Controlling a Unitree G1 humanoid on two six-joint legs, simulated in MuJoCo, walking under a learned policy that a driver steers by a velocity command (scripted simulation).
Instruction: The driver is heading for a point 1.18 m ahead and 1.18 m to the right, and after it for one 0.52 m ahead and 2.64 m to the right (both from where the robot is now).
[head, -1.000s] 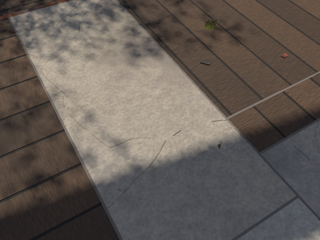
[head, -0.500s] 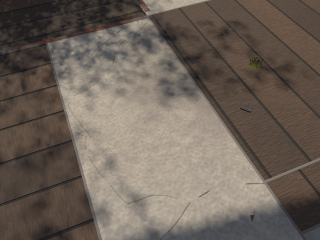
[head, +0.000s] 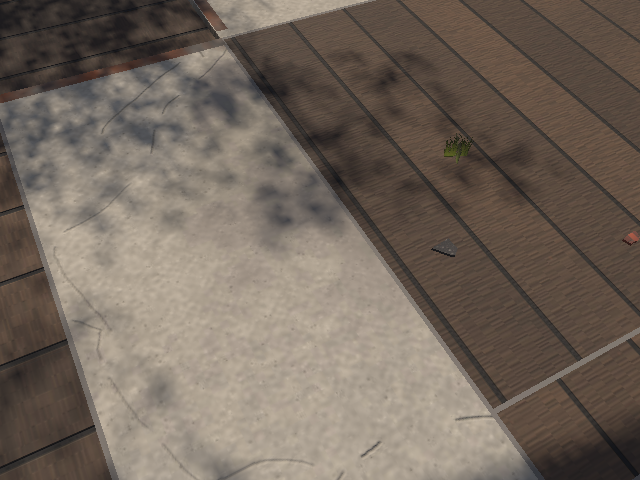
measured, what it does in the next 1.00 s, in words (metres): steps on the spot, turning right: right foot, then left foot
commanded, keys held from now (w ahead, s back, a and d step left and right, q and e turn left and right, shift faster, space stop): e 1.00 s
